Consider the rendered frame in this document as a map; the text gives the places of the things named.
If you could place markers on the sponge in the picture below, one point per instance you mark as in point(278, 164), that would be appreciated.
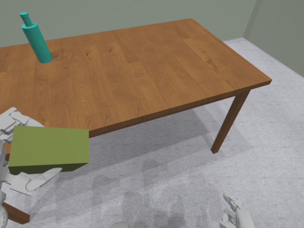
point(36, 150)

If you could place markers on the table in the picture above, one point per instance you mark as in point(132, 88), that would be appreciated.
point(110, 80)

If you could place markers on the right robot hand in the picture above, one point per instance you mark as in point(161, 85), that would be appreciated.
point(242, 219)

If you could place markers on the left robot hand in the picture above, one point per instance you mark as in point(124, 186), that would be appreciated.
point(23, 182)

